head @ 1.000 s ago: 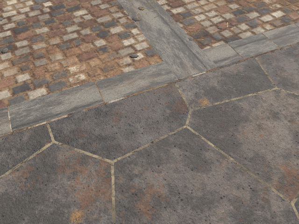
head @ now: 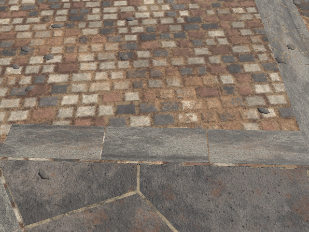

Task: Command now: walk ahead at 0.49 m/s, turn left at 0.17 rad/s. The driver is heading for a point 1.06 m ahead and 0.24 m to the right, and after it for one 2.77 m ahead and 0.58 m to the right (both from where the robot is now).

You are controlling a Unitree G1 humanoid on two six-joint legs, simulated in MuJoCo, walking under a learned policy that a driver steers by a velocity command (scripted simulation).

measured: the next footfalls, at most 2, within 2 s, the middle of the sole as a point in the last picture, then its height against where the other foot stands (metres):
left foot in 0.36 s outside the picture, level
right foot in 0.84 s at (185, 220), level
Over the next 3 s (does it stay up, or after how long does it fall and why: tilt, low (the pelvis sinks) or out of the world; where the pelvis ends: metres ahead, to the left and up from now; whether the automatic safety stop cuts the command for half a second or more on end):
stays up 1.32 -0.40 0.00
